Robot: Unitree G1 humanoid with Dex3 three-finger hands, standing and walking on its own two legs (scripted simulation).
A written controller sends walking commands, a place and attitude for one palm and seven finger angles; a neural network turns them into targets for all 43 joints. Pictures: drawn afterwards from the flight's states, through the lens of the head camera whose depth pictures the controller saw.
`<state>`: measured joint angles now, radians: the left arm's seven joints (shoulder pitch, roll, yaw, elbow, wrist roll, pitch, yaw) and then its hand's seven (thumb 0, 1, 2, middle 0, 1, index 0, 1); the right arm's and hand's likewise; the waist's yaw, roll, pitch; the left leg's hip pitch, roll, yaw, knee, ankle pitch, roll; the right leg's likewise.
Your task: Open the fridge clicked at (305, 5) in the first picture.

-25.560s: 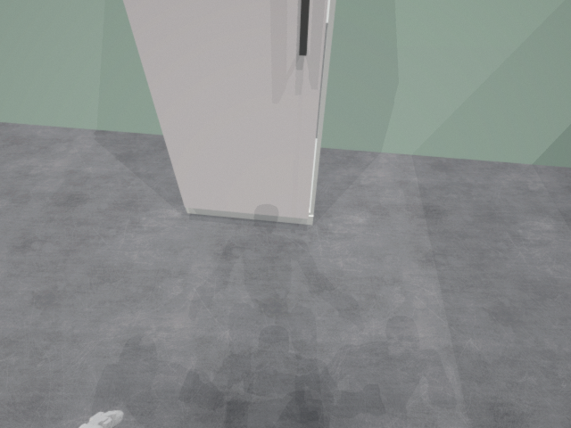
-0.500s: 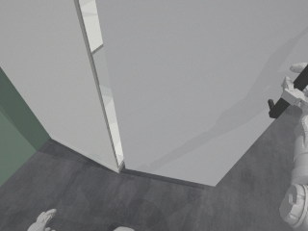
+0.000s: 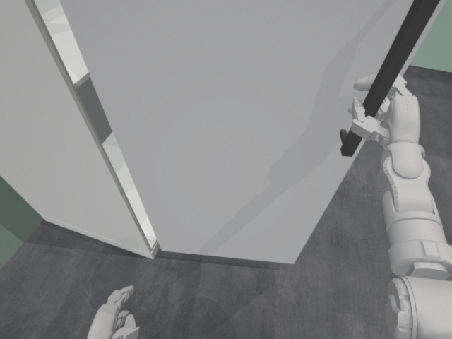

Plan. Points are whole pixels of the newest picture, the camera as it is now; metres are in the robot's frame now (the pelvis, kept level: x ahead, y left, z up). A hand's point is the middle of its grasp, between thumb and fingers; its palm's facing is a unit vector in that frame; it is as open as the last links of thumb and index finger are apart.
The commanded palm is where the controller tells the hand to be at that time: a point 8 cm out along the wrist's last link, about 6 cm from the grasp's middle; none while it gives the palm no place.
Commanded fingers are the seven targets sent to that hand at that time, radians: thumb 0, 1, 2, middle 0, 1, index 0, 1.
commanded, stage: stop walking and hold the door back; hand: right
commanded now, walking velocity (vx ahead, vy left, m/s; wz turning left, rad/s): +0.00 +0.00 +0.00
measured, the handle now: (377, 78) +0.48 -0.22 +0.23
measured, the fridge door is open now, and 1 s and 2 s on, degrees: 77 72 71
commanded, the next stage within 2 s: loosen the grip on the handle in 0.34 s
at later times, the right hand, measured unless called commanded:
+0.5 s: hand (358, 111) +0.45 -0.20 +0.18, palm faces +0.21 +0.95 -0.22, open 5.6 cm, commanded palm +0.41 -0.25 +0.18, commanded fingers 0.00 -0.42 -0.67 0.45 1.40 0.45 1.40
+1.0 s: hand (357, 112) +0.48 -0.22 +0.15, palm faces +0.27 +0.94 -0.23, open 14.0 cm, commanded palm +0.44 -0.25 +0.17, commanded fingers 0.00 0.55 -0.20 0.25 1.15 0.25 1.15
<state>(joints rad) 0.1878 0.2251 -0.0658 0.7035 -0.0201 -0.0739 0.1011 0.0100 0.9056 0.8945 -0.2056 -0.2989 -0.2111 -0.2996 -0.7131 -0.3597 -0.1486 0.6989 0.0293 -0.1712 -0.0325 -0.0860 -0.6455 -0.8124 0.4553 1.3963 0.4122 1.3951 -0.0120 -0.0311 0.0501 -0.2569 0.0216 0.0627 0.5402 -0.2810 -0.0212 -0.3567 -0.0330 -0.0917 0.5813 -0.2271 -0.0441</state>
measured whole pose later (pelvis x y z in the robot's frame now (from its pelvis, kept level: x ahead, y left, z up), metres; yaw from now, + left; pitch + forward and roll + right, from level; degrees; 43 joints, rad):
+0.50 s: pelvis -0.01 +0.02 +0.00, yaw +0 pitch +0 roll +1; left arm 0.34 0.27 -0.01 0.74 -0.01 -0.10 0.09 0.01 0.91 0.90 -0.20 -0.30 -0.21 -0.30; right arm -0.89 -0.46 -0.27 1.02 -0.07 -0.18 0.02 -0.12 -0.64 -0.78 0.45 1.40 0.44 1.40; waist 0.08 0.01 0.05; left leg -0.27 0.01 0.07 0.53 -0.25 0.01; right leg -0.36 -0.04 -0.08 0.54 -0.18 -0.02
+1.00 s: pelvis +0.03 +0.02 +0.00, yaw +1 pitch +5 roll +1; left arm 0.34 0.27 0.04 0.72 0.01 -0.11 0.01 0.01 0.91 0.90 -0.20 -0.30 -0.21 -0.30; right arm -0.69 -0.46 -0.33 0.72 -0.04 -0.13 -0.02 -0.01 0.51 -0.22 0.35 1.25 0.32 1.23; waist 0.07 0.01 0.01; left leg -0.30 -0.01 0.05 0.50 -0.28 0.01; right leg -0.40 -0.05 -0.09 0.54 -0.23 -0.02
